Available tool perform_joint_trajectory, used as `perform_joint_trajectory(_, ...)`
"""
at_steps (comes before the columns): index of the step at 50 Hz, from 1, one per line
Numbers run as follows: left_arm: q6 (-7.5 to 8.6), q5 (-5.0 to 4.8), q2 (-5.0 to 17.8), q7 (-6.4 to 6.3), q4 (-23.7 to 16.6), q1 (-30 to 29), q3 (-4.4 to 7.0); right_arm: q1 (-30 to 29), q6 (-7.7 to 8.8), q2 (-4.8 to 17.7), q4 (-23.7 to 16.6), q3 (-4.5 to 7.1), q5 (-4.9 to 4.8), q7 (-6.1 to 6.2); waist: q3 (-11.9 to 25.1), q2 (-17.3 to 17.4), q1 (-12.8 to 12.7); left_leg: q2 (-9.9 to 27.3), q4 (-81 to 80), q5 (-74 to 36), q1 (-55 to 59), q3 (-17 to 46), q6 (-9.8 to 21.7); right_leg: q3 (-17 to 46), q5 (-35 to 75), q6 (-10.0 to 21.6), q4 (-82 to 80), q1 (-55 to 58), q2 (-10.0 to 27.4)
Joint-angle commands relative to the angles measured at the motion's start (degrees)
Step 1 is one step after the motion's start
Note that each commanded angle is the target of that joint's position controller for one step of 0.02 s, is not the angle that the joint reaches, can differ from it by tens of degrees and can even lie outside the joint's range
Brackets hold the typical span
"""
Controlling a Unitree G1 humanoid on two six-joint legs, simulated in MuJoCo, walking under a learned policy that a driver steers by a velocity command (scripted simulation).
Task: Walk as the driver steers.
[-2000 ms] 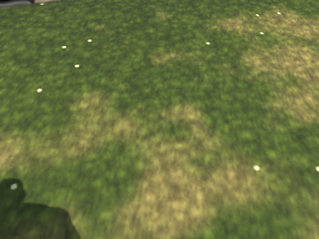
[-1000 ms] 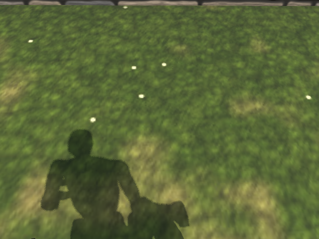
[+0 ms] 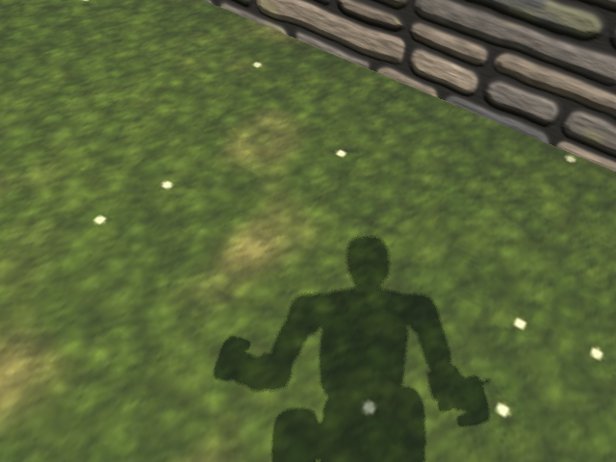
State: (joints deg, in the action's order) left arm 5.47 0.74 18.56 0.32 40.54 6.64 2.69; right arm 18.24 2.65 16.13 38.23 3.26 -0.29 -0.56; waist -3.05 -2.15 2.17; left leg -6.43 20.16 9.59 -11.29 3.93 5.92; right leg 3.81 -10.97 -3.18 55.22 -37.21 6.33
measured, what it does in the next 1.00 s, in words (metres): walks ahead: right foot, then left foot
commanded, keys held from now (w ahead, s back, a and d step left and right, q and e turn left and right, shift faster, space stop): w+e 0.04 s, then no key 0.96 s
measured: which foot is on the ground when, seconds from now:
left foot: down 0.00-0.26, up 0.28-0.52, down 0.54-1.00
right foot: up 0.00-0.22, down 0.24-1.00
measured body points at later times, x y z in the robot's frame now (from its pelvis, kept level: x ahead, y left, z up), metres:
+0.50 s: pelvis +0.20 -0.05 -0.01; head +0.24 -0.04 +0.43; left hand +0.34 +0.20 -0.13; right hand +0.32 -0.32 -0.13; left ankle +0.23 +0.11 -0.73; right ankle +0.29 -0.14 -0.75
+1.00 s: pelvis +0.27 -0.01 -0.01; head +0.28 -0.01 +0.44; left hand +0.37 +0.25 -0.15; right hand +0.37 -0.27 -0.14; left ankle +0.24 +0.11 -0.75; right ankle +0.29 -0.14 -0.75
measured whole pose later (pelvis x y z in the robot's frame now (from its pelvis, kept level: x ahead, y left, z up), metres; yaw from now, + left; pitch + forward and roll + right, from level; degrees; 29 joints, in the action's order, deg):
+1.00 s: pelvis +0.27 -0.01 -0.01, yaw +1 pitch -1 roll +0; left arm -0.6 0.1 14.1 -1.0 55.4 7.7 1.4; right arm 12.2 0.5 12.8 51.2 1.6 0.3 1.7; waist -1.9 -0.1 -0.6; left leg 0.0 30.4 18.9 -10.2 1.6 -0.1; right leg 0.2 -14.6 -0.9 29.7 -13.8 0.6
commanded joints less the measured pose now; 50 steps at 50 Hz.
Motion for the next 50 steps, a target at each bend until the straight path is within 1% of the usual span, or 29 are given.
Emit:
perform_joint_trajectory(1,0.02,-0.17,2.26,0.36,-2.12,-0.25,0.25,-2.09,1.33,8.44,-2.85,2.05,0.0,0.98,3.33,5.83,-0.67,12.48,-7.98,-16.36,-0.45,6.79,8.06,-1.99,12.52,-0.96,-10.47,2.71,-0.4)
perform_joint_trajectory(2,0.15,-0.48,1.82,0.63,-2.37,-2.19,-0.01,-1.25,1.4,8.58,-2.16,1.95,0.0,0.99,2.83,6.03,0.4,12.18,-8.14,-14.33,-0.66,5.62,7.15,-2.42,16.56,-0.6,-14.2,4.0,-0.89)
perform_joint_trajectory(4,0.63,-0.39,1.49,1.13,-3.61,-6.6,-0.25,1.15,1.36,9.0,-0.31,1.85,-0.05,1.13,1.02,5.52,2.24,12.46,-7.33,-16.89,-1.21,5.35,6.12,-3.24,21.5,0.33,-19.85,6.77,-2.67)
perform_joint_trajectory(7,1.33,-0.16,2.45,2.03,-4.43,-8.41,0.18,3.17,0.66,9.07,1.94,1.72,-0.03,1.4,1.35,6.09,2.72,14.06,-2.52,-23.08,4.65,6.51,4.91,-2.97,20.63,2.6,-24.93,6.78,-4.52)
perform_joint_trajectory(9,1.51,0.18,3.51,2.46,-3.98,-6.46,0.73,2.86,0.11,8.98,2.65,1.68,0.13,1.56,2.78,7.02,1.35,15.38,1.9,-26.39,8.51,8.44,3.95,-2.61,16.2,4.36,-26.73,8.17,-5.41)
perform_joint_trajectory(10,1.53,0.36,4.13,2.43,-3.35,-4.12,1.07,2.01,-0.17,9.1,2.78,1.73,0.11,1.63,3.75,7.54,-0.13,15.32,4.91,-30.05,9.52,8.94,3.27,-2.99,14.22,5.34,-27.56,10.64,-6.12)
perform_joint_trajectory(11,1.69,0.74,4.76,2.21,-2.04,0.25,1.49,0.4,-0.36,8.88,2.54,1.6,-0.07,1.72,5.83,7.13,-2.92,13.43,10.11,-35.02,9.46,8.02,1.88,-4.28,17.86,6.59,-30.74,16.66,-7.03)
perform_joint_trajectory(12,2.01,1.31,7.34,1.86,-1.31,4.88,2.07,0.7,-0.27,7.62,1.82,1.09,0.54,1.74,11.25,4.17,-4.63,9.97,19.0,-30.58,5.99,6.21,-0.52,-1.03,36.89,8.88,-29.21,27.79,-2.53)
perform_joint_trajectory(13,1.73,2.67,10.14,1.41,-1.24,9.18,2.21,7.3,0.25,4.36,1.83,-0.09,1.0,1.49,20.65,-5.48,-3.48,4.55,36.86,-7.08,-9.31,4.84,-4.79,12.8,57.82,17.98,-24.21,48.84,10.78)
perform_joint_trajectory(14,0.65,1.22,4.64,1.5,0.48,12.09,1.11,12.79,0.08,4.28,4.45,-0.48,0.51,1.12,29.16,-12.72,-4.02,1.19,48.91,29.44,-15.34,4.94,-8.03,24.01,61.15,25.11,-25.28,55.86,18.4)
perform_joint_trajectory(15,-0.25,-0.65,3.55,1.74,0.14,10.77,0.65,9.79,-0.54,9.36,4.24,0.76,-0.49,0.92,26.22,-6.27,-5.17,3.43,52.13,30.19,-17.82,7.93,-8.48,23.91,46.72,23.61,-28.0,51.15,16.49)
perform_joint_trajectory(16,-1.08,-0.96,3.5,1.5,-0.32,6.3,0.65,4.32,-1.53,9.55,3.06,1.06,-1.11,1.23,18.96,-2.71,-4.5,5.71,52.67,27.27,-20.63,5.64,-9.16,20.22,33.08,20.73,-30.53,44.42,14.05)
perform_joint_trajectory(17,-1.66,-0.68,2.27,1.4,-0.7,2.05,-0.03,0.92,-2.69,8.71,2.32,1.01,-0.69,1.63,12.22,-0.65,-3.41,7.48,48.38,24.99,-21.13,3.48,-9.49,16.58,24.43,18.83,-33.84,35.43,11.47)
perform_joint_trajectory(18,-2.02,-0.27,1.46,1.22,-0.97,-1.09,-0.43,0.03,-3.93,7.73,2.2,1.09,-0.12,2.16,8.92,-1.25,-1.7,9.46,42.42,22.84,-17.9,3.05,-9.6,13.98,16.98,17.04,-36.47,27.74,9.62)
perform_joint_trajectory(19,-2.58,0.24,2.29,1.23,-0.79,-3.24,-0.14,1.33,-4.78,5.63,2.7,0.63,-0.01,2.51,6.71,-3.56,-0.16,9.38,35.54,21.28,-12.76,1.13,-9.93,10.65,12.41,15.44,-38.7,21.04,6.69)
perform_joint_trajectory(20,-2.87,0.65,2.67,1.18,-0.68,-4.32,0.1,2.58,-5.03,4.05,3.55,0.22,0.29,2.8,6.31,-5.61,0.24,8.62,30.93,19.82,-8.36,-0.66,-10.21,7.9,12.67,15.14,-39.7,17.43,4.83)
perform_joint_trajectory(21,-2.98,0.83,2.71,1.04,-0.32,-4.23,0.21,3.32,-4.9,3.17,4.13,-0.05,0.62,2.94,7.46,-6.54,0.19,8.58,27.11,17.5,-5.41,-1.19,-10.15,6.4,13.87,15.32,-39.61,17.02,4.23)
perform_joint_trajectory(23,-3.19,0.34,2.86,0.71,0.66,-3.39,0.3,3.46,-4.53,3.33,5.06,0.01,0.72,2.85,10.36,-5.45,-0.1,8.59,19.93,8.57,-0.84,-1.63,-9.36,5.57,11.3,15.48,-38.98,18.26,4.59)
perform_joint_trajectory(25,-3.63,-0.3,2.41,0.51,1.35,-4.07,-0.02,2.97,-4.45,3.06,5.84,0.07,1.09,2.5,10.13,-4.21,0.55,7.84,12.09,-0.1,4.67,-2.82,-8.03,4.62,-1.79,13.56,-38.55,15.93,3.42)
perform_joint_trajectory(26,-3.74,-0.24,1.13,0.58,1.96,-3.36,-0.57,1.43,-4.46,3.32,5.4,0.12,1.79,2.44,8.75,-3.55,0.33,8.18,9.6,-1.07,6.24,-2.21,-7.08,4.46,-10.72,11.13,-38.78,13.94,1.99)
perform_joint_trajectory(27,-3.76,0.22,-0.08,0.75,2.83,-2.07,-1.12,-0.47,-4.4,4.43,4.21,0.18,2.43,2.58,6.56,-1.99,-0.23,10.79,6.53,-1.45,6.16,1.09,-5.77,4.01,-17.77,8.09,-38.25,12.14,0.36)
perform_joint_trajectory(28,-3.86,0.66,0.77,0.91,3.02,-0.28,-0.88,-2.7,-4.44,8.21,3.4,0.93,2.01,2.95,3.25,2.44,-2.85,12.81,4.64,6.35,0.74,3.67,-4.07,1.52,-19.53,5.54,-36.88,12.82,-2.94)
perform_joint_trajectory(29,-4.06,0.63,0.89,0.67,3.17,-0.6,-0.77,-3.63,-4.18,7.89,4.34,1.13,1.65,2.9,1.62,6.4,-3.24,11.32,3.28,16.7,-6.62,3.09,-3.41,-1.15,-14.91,4.17,-34.55,17.86,-4.72)
perform_joint_trajectory(30,-4.16,0.49,1.08,0.37,3.42,-0.95,-0.75,-4.51,-3.61,5.63,4.32,0.56,1.79,2.81,0.87,6.94,-2.97,10.64,2.03,17.72,-9.04,2.77,-3.93,-1.44,-11.49,3.88,-32.51,20.59,-4.76)
perform_joint_trajectory(32,-4.39,0.28,0.58,-0.19,4.63,0.49,-0.8,-5.35,-2.38,4.03,4.66,0.06,1.79,2.6,1.38,7.74,-3.42,10.44,2.15,11.37,-8.45,2.42,-5.12,-1.88,-6.09,4.48,-30.66,22.32,-4.69)
perform_joint_trajectory(35,-4.23,0.23,0.36,-0.4,6.12,1.37,-0.76,-3.79,-1.26,4.15,5.85,0.06,1.05,2.52,3.67,5.56,-2.91,10.31,4.87,1.42,-4.45,1.84,-5.35,-2.22,1.51,4.69,-29.38,23.28,-4.68)
perform_joint_trajectory(39,-4.37,-0.32,0.59,-0.53,7.9,0.88,-0.59,-3.23,-1.29,4.11,7.1,0.0,0.81,2.63,5.04,3.63,-2.32,9.71,6.55,-5.8,-1.88,0.96,-5.08,-2.12,8.17,4.42,-28.31,24.76,-4.39)
perform_joint_trajectory(44,-5.1,-0.58,1.05,-1.05,10.5,0.91,-0.33,-3.81,-1.56,3.79,8.93,-0.09,0.64,2.56,5.16,2.39,-2.44,9.27,6.58,-9.9,-0.57,0.34,-4.82,-2.04,11.45,4.09,-27.86,26.42,-4.21)
perform_joint_trajectory(50,-5.85,-0.71,1.56,-1.8,13.42,0.74,-0.03,-4.58,-1.68,3.4,11.76,-0.18,0.56,2.45,4.69,2.39,-2.67,8.84,5.58,-11.21,0.15,-0.32,-4.69,-2.01,12.25,3.78,-28.17,27.87,-4.08)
